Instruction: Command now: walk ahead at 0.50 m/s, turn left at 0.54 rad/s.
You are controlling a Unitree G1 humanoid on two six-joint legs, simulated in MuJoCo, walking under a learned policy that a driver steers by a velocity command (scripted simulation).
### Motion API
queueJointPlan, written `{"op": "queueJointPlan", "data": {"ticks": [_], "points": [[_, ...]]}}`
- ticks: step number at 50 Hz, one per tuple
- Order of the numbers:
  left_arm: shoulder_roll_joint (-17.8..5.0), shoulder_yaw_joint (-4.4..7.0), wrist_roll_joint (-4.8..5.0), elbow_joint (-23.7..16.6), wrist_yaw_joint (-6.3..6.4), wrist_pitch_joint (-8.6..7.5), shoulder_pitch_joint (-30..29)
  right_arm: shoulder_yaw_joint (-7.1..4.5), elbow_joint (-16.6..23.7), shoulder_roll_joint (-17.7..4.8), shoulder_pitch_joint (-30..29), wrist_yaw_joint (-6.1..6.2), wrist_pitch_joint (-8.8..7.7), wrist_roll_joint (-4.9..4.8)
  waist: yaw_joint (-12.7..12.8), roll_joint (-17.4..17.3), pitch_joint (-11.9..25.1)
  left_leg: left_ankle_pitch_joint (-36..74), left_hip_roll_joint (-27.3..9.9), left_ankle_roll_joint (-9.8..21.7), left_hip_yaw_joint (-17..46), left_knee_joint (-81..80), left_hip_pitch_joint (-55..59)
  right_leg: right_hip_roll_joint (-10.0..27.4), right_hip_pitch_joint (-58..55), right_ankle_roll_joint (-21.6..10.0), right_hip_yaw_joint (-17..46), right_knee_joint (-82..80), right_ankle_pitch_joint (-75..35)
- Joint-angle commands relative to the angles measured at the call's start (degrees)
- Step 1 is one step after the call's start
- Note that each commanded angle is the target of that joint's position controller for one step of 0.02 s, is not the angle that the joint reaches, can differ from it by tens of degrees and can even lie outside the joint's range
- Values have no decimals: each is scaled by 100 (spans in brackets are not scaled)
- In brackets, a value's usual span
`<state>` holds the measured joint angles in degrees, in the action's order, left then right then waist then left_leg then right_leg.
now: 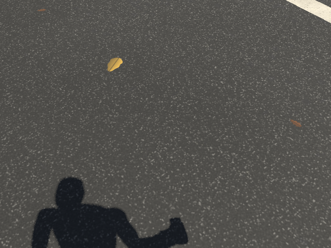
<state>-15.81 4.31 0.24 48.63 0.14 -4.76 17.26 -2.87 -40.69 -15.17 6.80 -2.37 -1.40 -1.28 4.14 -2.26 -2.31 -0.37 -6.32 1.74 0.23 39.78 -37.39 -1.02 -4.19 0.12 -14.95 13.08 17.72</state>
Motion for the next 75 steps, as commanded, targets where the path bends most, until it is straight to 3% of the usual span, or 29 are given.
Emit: {"op": "queueJointPlan", "data": {"ticks": [1,4,5,6,7,8,10,12,16,20,27,30,32,33,34,35,36,38,42,47,52,55,56,57,58,59,60,63,75], "points": [[-1138,284,99,-245,50,75,-66,-106,670,-420,-549,-96,-71,2,-104,516,-266,-561,187,244,-322,-284,-88,1826,-178,-795,367,86,-3553],[-1286,309,191,-315,90,204,-322,-423,415,-940,911,-49,-9,-22,-1035,640,674,-909,931,702,-758,-636,2066,1574,101,-503,53,2345,-5604],[-1097,224,103,-385,113,177,-272,-639,153,-1388,1907,60,45,-29,-1469,240,1193,-704,720,976,-78,-801,3842,1335,1364,-228,38,4005,-4293],[-173,-58,-157,-717,40,37,279,-737,165,-2090,1754,121,10,-73,-707,-1419,1528,-1360,-783,2000,3078,-1197,5737,191,4097,166,421,6105,1221],[-516,-59,39,-800,-35,-210,-177,-597,410,-1699,1907,75,-106,-6,-1058,-799,2479,-2304,-1317,2404,4900,-2206,6171,-83,4809,111,1904,6844,1759],[-872,33,269,-976,-80,-328,-818,-490,349,-1314,1721,45,-194,47,-1181,-389,1668,-1988,-1190,2040,4130,-2402,5717,208,5308,-36,2026,6774,1183],[-804,11,82,-847,-18,-373,-751,-338,412,-842,929,64,-238,27,-639,204,812,-794,-776,1614,2666,-2355,4068,732,4749,-103,1949,5764,306],[-826,55,29,-668,-46,-206,-417,-227,522,-585,575,106,-262,155,-362,2,663,215,-561,1496,1970,-2588,3186,961,4005,-32,1911,5348,-76],[-529,-31,11,-676,-31,18,-628,-263,254,-840,832,175,-383,153,-410,25,324,1099,-431,1397,992,-2969,2791,1010,4194,183,1740,4537,-946],[-418,-86,66,-767,-104,-15,-1157,-223,83,-841,931,233,-403,176,-672,-59,84,660,-169,987,218,-3166,2919,830,4155,114,1636,3072,-2472],[-336,-142,110,-1144,-361,-70,-1897,-267,-307,-946,1286,266,-293,132,-968,8,-248,1202,-712,827,-141,-2853,4349,466,4683,-224,1529,1943,-2174],[-517,-56,72,-1201,-436,-46,-1523,-320,-260,-1136,1100,369,-162,115,-646,-278,188,3826,-746,626,-370,-1875,4708,48,4017,-517,1077,1957,-1214],[-969,185,68,-955,-368,-6,-203,-311,-192,-1197,930,455,-71,107,109,-256,965,4710,-496,360,-666,20,4178,-330,2121,-853,963,1680,-1305],[-1426,322,54,-846,-267,46,680,-214,-62,-1010,1021,488,-126,203,430,405,1628,2818,-228,142,-749,1821,2780,603,303,-1268,2374,1684,-1611],[-1695,357,107,-866,-278,6,669,28,93,-229,1762,326,-295,312,-219,1737,2245,-3011,1092,-231,-147,3728,153,1925,-1751,-2401,5553,1283,-600],[-1166,237,128,-875,-252,17,855,-41,93,-750,1159,213,-503,137,290,1081,2430,-3157,928,-110,748,4178,-533,1884,-2017,-2263,5987,690,50],[-1008,188,89,-916,-211,26,590,-86,319,-938,611,147,-628,-67,312,833,1576,-2627,634,-17,723,3999,-915,1744,-1392,-2004,5155,523,-126],[-852,131,65,-1100,-185,46,-108,-97,393,-914,322,197,-700,129,-126,36,670,-2023,254,-67,572,3031,-485,1360,282,-1809,4208,322,-1308],[-832,109,36,-1224,-91,46,-396,-91,414,-732,653,254,-464,227,-543,403,398,-1778,88,-441,386,2008,199,979,1625,-1839,3417,-15,-2448],[-1052,187,114,-1094,47,149,-65,46,640,-432,-351,245,-459,210,-132,620,305,204,480,-661,177,-195,876,430,2234,-1360,2819,140,-1944],[-1003,187,143,-984,78,251,255,-92,747,-749,-639,151,-569,80,-82,822,393,42,644,-473,469,-1095,1195,753,1492,-1130,3689,800,-1139],[-725,109,82,-1081,59,254,72,-274,548,-1025,349,192,-650,125,-670,883,774,-330,427,-21,491,-1423,2681,478,1659,-784,3699,1886,-1280],[-348,-27,-8,-1183,34,225,137,-363,495,-1342,1174,247,-658,217,-983,197,1535,-733,-574,351,1451,-1390,4062,94,2293,-560,3174,3474,-472],[-86,-125,157,-1381,22,158,930,-475,279,-1801,1586,215,-569,276,-600,-1798,2086,-2003,-1793,1328,4207,-1967,5603,-582,4273,-229,2436,5281,1718],[-712,-18,226,-1211,44,160,858,-382,360,-1261,1479,191,-545,149,-760,-1191,1717,-3296,-1820,1280,4647,-2231,5389,-85,4970,-138,2565,6052,1468],[-1011,74,182,-1272,43,197,230,-289,406,-924,1265,221,-512,130,-929,-603,1029,-3144,-1543,1014,3652,-2273,4769,101,5116,-102,2459,6243,916],[-955,81,113,-1337,51,229,-76,-236,420,-824,1005,226,-477,180,-850,-227,664,-2337,-1278,858,2869,-2322,4129,281,4941,-69,2302,6148,507],[-683,90,142,-1439,-30,280,-186,-162,299,-590,735,248,-480,211,-587,-488,228,-1076,-789,753,1551,-2712,3181,611,4471,-35,2179,5601,-8],[-239,-71,117,-1837,-299,266,-1624,-330,-316,-1144,1069,294,-376,83,-925,-118,-169,469,-847,668,-532,-2994,3675,595,4348,-78,1491,2755,-1842]]}}
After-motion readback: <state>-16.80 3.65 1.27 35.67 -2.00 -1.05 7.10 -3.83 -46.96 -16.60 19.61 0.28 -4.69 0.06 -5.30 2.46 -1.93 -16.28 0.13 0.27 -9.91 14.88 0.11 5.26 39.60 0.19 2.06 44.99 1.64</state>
